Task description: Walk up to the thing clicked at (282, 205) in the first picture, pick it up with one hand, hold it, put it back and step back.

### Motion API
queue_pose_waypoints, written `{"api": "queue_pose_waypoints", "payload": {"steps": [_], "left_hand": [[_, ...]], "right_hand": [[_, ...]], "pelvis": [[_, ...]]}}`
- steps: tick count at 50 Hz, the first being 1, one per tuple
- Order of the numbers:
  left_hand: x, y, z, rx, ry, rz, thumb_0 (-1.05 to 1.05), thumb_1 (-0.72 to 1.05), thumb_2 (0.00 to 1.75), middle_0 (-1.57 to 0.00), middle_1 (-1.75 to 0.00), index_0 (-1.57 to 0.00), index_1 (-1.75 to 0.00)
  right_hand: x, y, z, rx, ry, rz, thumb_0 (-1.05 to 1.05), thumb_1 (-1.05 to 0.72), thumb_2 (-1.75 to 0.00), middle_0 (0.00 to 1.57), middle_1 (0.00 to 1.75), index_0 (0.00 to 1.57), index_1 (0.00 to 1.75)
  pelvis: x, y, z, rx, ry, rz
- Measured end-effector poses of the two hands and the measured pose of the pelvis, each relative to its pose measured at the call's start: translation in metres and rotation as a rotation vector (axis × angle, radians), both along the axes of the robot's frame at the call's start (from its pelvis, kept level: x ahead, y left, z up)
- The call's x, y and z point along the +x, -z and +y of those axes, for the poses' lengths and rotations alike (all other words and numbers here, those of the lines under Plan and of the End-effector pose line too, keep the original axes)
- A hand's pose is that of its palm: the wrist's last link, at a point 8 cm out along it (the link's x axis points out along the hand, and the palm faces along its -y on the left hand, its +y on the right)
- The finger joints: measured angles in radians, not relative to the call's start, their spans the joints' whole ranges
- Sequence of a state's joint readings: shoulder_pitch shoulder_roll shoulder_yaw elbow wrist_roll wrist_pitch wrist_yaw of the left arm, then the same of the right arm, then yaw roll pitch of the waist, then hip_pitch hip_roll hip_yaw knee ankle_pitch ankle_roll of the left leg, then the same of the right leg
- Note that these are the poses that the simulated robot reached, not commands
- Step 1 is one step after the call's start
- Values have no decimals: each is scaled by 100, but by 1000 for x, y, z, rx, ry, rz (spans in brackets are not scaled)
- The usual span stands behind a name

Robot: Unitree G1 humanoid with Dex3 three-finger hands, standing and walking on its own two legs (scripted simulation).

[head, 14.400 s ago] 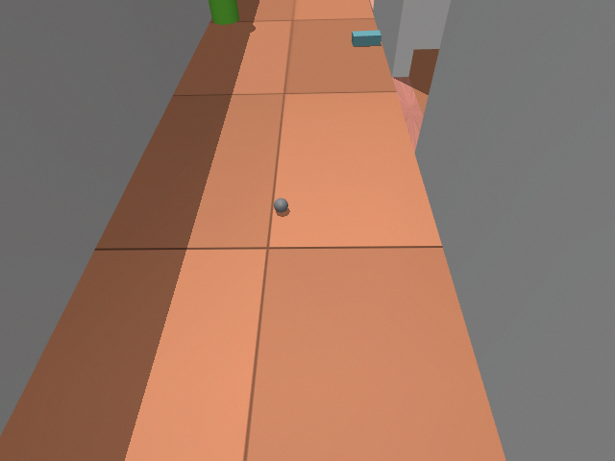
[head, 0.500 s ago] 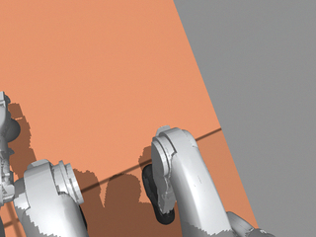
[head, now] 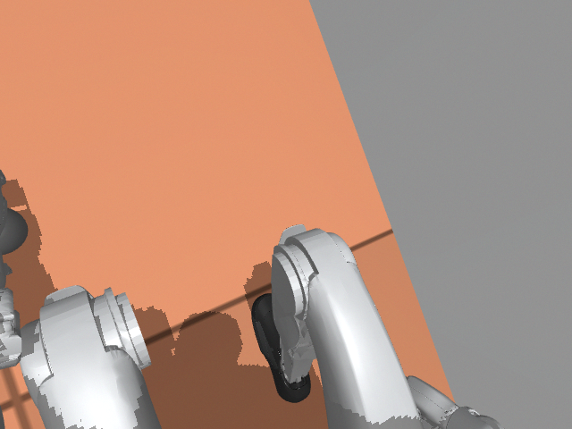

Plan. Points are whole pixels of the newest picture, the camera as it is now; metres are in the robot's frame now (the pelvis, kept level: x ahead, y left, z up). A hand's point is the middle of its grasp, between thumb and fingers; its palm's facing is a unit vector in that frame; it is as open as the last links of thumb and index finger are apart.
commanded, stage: close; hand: left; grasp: from above
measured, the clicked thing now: out of the picture +0.40 +0.29 -0.26
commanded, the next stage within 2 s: settle in 1.50 s
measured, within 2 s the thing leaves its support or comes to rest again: leaves its support in 1.90 s
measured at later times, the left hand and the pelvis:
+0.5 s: hand out of the picture +0.39 +0.30 -0.26, palm faces -0.46 -0.15 -0.87, open 12.3 cm; pelvis +0.00 +0.00 +0.00, yaw +0 degrees
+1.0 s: hand out of the picture +0.39 +0.30 -0.26, palm faces -0.44 -0.16 -0.88, open 10.2 cm; pelvis +0.00 +0.00 +0.01, yaw +0 degrees
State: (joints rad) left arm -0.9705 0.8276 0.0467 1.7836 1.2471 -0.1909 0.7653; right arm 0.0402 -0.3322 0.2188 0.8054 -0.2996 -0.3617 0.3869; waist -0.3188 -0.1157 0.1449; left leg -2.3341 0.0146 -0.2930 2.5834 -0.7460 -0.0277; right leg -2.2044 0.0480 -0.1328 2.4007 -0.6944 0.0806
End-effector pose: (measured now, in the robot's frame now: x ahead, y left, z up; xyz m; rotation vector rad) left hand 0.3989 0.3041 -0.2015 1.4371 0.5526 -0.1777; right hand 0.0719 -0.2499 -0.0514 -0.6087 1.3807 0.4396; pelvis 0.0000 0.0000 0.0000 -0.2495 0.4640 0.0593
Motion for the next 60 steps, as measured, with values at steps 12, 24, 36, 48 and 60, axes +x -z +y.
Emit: {"api": "queue_pose_waypoints", "payload": {"steps": [12, 24, 36, 48, 60], "left_hand": [[7, -1, -1, -5, -35, 18, 0, -32, 82, -15, -105, -19, -101], [1, 1, 0, -4, -10, 31, 0, -23, 77, -22, -100, -26, -96], [-1, 0, -2, -5, -5, 11, 0, -10, 71, -32, -94, -36, -89], [1, -2, 0, 1, -19, 11, 0, 2, 65, -40, -88, -46, -83], [1, -4, -1, -5, -21, 16, 0, 15, 59, -46, -81, -55, -77]], "right_hand": [[-3, -5, -1, -5, 14, -16, 0, -91, -90, 20, 30, 19, 29], [-13, -6, -3, -13, 16, 10, 1, -91, -90, 20, 30, 20, 29], [-4, -10, -4, -16, -9, -2, 0, -91, -90, 20, 30, 20, 29], [-2, -11, -6, -24, -5, -11, 0, -91, -90, 20, 30, 19, 29], [-7, -10, -2, -16, -4, -3, 0, -91, -90, 20, 30, 19, 29]], "pelvis": [[-1, -2, 0, -1, 2, 5], [-3, -3, -2, 3, 5, -2], [-3, -7, -3, 1, 3, 0], [-3, -8, -3, 1, 4, 4], [-4, -8, -3, 3, 2, 0]]}}
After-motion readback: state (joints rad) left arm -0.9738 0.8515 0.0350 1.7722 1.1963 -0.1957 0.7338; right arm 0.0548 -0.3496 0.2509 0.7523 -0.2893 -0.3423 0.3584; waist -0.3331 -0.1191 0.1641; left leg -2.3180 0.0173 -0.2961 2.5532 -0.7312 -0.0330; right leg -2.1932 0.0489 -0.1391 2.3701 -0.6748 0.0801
